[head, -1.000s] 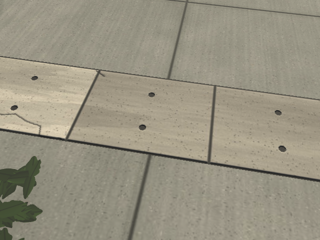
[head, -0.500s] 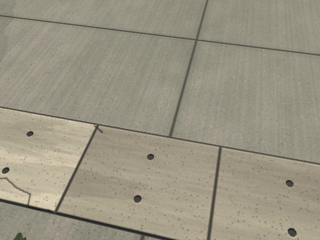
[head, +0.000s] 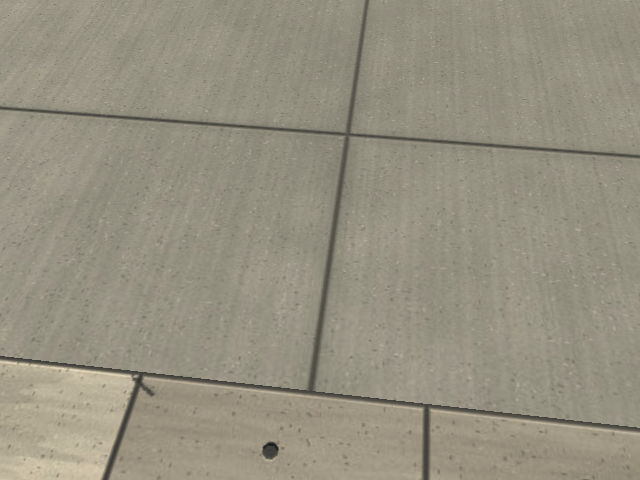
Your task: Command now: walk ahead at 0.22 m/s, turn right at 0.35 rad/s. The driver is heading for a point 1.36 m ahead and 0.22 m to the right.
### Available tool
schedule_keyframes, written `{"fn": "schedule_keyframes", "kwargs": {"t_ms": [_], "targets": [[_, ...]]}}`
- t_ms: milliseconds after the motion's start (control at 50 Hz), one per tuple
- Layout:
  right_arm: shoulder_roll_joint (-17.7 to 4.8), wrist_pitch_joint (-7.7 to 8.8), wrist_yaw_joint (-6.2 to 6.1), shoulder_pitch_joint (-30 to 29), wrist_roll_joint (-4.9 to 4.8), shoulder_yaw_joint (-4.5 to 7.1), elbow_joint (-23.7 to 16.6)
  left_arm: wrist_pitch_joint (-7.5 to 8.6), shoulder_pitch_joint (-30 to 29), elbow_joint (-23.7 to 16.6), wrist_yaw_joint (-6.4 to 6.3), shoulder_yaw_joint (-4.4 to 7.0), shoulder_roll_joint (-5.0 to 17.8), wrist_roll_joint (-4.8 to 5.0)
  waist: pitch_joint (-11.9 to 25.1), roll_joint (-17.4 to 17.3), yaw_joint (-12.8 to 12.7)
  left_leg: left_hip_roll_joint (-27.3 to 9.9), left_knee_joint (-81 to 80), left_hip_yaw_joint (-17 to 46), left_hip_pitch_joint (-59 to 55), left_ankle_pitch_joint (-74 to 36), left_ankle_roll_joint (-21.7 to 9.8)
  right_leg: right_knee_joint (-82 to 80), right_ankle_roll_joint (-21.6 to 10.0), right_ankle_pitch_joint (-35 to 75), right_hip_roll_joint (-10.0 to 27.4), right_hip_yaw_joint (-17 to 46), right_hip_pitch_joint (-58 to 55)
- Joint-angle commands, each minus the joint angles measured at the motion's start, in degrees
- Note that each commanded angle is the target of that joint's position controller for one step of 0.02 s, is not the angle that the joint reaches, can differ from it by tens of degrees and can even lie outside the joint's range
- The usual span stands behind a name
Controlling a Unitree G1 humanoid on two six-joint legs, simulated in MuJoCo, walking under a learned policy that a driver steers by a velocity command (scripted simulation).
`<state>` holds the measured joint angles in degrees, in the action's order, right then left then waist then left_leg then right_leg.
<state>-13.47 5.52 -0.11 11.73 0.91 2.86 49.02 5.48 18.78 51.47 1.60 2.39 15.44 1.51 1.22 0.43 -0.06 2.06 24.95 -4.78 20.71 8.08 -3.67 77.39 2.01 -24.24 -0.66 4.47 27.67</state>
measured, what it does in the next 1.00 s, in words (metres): walks ahead, turning right: right foot, then left foot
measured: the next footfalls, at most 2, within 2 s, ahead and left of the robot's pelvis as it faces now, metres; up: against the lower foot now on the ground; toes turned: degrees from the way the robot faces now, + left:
right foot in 0.32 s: +0.18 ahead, -0.16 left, +0.00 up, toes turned -15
left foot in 0.70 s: +0.23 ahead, +0.08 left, +0.00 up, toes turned -18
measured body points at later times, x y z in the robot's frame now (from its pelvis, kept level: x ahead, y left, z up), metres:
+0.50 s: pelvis +0.13 -0.05 -0.01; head +0.18 -0.08 +0.44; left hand +0.34 +0.19 -0.09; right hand +0.23 -0.35 -0.12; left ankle +0.14 +0.10 -0.66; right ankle +0.20 -0.15 -0.74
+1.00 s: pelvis +0.16 -0.02 -0.01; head +0.17 -0.02 +0.44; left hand +0.37 +0.18 -0.12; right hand +0.20 -0.29 -0.12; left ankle +0.19 +0.09 -0.74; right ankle +0.14 -0.15 -0.74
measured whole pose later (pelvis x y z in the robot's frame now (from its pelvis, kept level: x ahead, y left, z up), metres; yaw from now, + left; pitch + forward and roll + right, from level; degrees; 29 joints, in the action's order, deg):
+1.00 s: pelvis +0.16 -0.02 -0.01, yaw -18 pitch +0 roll +0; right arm -10.9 1.3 -1.3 11.0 0.8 1.6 45.6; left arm -0.9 11.2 41.2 -0.9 3.8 13.0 -0.8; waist -0.4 0.5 0.3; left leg -0.2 33.8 -0.2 15.5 18.2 0.0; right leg 33.3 1.2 -15.5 -0.5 3.5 17.7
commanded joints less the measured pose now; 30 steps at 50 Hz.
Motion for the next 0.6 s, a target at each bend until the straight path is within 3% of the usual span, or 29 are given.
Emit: {"fn": "schedule_keyframes", "kwargs": {"t_ms": [20, 60, 80, 120, 160, 240, 280, 300, 320, 340, 360, 380, 400, 420, 440, 480, 540, 600], "targets": [[-3.0, 1.38, -0.14, -4.6, -0.18, -0.23, -3.2, -1.24, 3.7, -5.1, -2.99, 0.92, 0.5, 1.26, 3.3, -3.8, -4.3, -16.2, -12.2, 8.7, -4.8, -34.9, -9.7, -1.5, -1.5, 4.4, 4.5, 0.8, 5.7], [-6.1, 1.18, -0.5, -5.4, 0.9, 0.47, -2.8, -2.05, 1.4, -7.5, -3.34, 1.03, 0.5, 0.58, 1.3, -3.9, -5.0, -14.6, -13.3, 3.5, 0.6, -37.5, -9.6, -10.5, -0.3, 9.6, 4.9, -0.9, 5.5], [-7.2, 0.94, -0.86, -5.1, 0.97, 0.76, -2.7, -2.21, -0.3, -8.5, -3.23, 0.95, 0.5, 0.35, 1.6, -3.7, -4.7, -13.7, -13.1, 1.3, 1.1, -37.0, -9.3, -16.4, -0.1, 13.8, 5.1, -1.9, 4.4], [-9.0, 0.37, -1.54, -3.8, 0.35, 1.21, -2.8, -2.22, -3.1, -9.3, -2.5, 0.84, 0.5, -0.24, 3.7, -4.6, -2.9, -12.9, -12.6, -1.4, -0.6, -33.7, -8.8, -27.4, -0.3, 22.7, 5.1, -3.5, 0.4], [-10.0, -0.4, -1.93, -2.4, -0.6, 1.61, -2.4, -2.63, -6.4, -10.7, -1.72, 1.18, 1.5, -0.46, 5.1, -4.9, -1.3, -14.8, -11.4, -1.1, -6.2, -30.7, -8.5, -32.8, -0.7, 25.9, 5.4, -3.2, 0.4], [-10.8, -2.57, -2.3, -1.3, -1.82, 2.66, -1.8, -3.66, -12.1, -14.5, -0.42, 2.35, 4.3, -1.15, 3.4, -5.4, 0.6, -18.1, -5.3, -0.3, -14.5, -24.1, -6.5, -39.9, -3.0, 18.9, 5.1, -4.1, 3.3], [-10.5, -3.77, -2.86, -1.6, -2.37, 2.99, -1.9, -3.86, -10.9, -15.1, -0.11, 3.05, 4.7, -1.43, 3.0, -5.1, -0.3, -17.3, 1.3, -1.5, -15.4, -23.2, -4.0, -46.1, -4.8, 18.2, 3.0, -6.5, 0.0], [-9.5, -4.03, -2.91, 0.3, -2.24, 2.9, -1.5, -3.76, -7.6, -14.3, -0.41, 3.9, 6.1, -1.77, 4.0, -2.9, -1.1, -14.5, 8.0, -2.9, -14.3, -22.5, -1.8, -50.4, -6.4, 23.3, 1.3, -6.4, -5.7], [-8.2, -3.89, -2.83, 2.4, -0.56, 2.53, -2.3, -3.71, -2.2, -13.8, -1.43, 5.85, 12.1, -2.21, 7.8, 6.5, -2.0, -9.3, 21.8, -5.4, -6.1, -11.7, 2.3, -50.3, -9.9, 49.0, 7.7, 3.8, -17.1], [-4.4, -3.46, -2.26, 3.8, 1.54, 1.0, -4.6, -3.98, -0.9, -15.1, -2.22, 6.37, 16.6, -2.93, 10.4, 18.6, 0.0, 0.3, 41.6, -4.4, 14.8, 29.0, 7.1, -49.1, -21.6, 70.5, 20.5, 23.1, -31.6], [-5.9, -3.22, -1.46, 2.5, 0.27, 0.82, -5.2, -3.89, 0.7, -15.8, -1.84, 5.49, 13.2, -2.61, 20.4, 14.1, -2.8, 0.8, 49.8, 7.7, 18.4, 31.8, 6.7, -52.1, -25.6, 59.2, 22.3, 29.0, -34.9], [-7.6, -3.41, -1.35, -0.8, -1.33, 1.37, -6.0, -3.73, -2.6, -17.0, -1.86, 5.18, 11.4, -2.18, 17.6, 9.2, -2.7, -0.9, 51.8, 9.8, 20.9, 27.6, 6.2, -53.0, -23.0, 49.9, 19.4, 25.2, -31.8], [-7.5, -3.84, -1.88, -2.4, -1.26, 1.47, -5.9, -3.92, -6.1, -17.6, -2.31, 4.87, 9.8, -1.3, 13.9, 4.2, -1.5, -2.5, 49.5, 10.0, 21.7, 22.6, 6.3, -53.7, -19.5, 41.6, 16.4, 21.0, -26.9], [-7.9, -4.39, -2.61, -3.8, -0.52, 1.74, -6.2, -4.49, -8.2, -18.2, -2.78, 4.45, 8.6, -0.79, 11.4, 1.8, -0.8, -3.6, 46.2, 10.0, 20.6, 19.6, 6.7, -54.9, -17.7, 35.4, 14.9, 19.1, -21.4], [-8.1, -4.96, -2.94, -3.6, -0.24, 1.9, -6.4, -5.04, -10.2, -18.6, -3.12, 4.17, 8.1, -1.05, 10.2, 2.5, 0.8, -4.0, 42.9, 9.4, 17.0, 17.9, 6.8, -55.7, -16.7, 32.0, 13.4, 16.7, -16.0], [-6.2, -5.56, -3.08, -2.7, -0.49, 1.43, -6.5, -5.53, -10.7, -19.1, -3.45, 4.02, 7.5, -2.18, 9.9, 5.5, 1.4, -2.9, 37.0, 7.5, 12.4, 16.2, 7.2, -56.4, -16.1, 31.6, 11.3, 14.2, -11.6], [-4.6, -5.72, -3.17, -2.3, -0.69, 0.69, -6.3, -5.57, -10.1, -19.0, -3.89, 4.22, 8.0, -2.17, 11.2, 6.6, 0.7, -2.8, 29.1, 7.2, 7.2, 13.8, 7.4, -56.4, -15.6, 29.1, 10.6, 12.7, -10.0], [-5.2, -5.97, -2.91, -2.8, -0.94, 0.81, -6.7, -5.9, -9.7, -18.5, -3.8, 3.92, 7.6, -2.42, 10.0, 8.6, -0.4, -2.9, 23.4, 6.8, 3.5, 12.4, 7.1, -57.4, -15.1, 19.7, 10.9, 14.0, -8.7]]}}
Keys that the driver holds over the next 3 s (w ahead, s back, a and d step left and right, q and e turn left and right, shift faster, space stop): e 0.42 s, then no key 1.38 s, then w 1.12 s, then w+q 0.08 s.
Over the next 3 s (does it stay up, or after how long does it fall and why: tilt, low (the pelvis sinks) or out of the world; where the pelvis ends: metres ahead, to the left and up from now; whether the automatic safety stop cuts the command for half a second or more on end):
stays up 0.67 -0.17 0.00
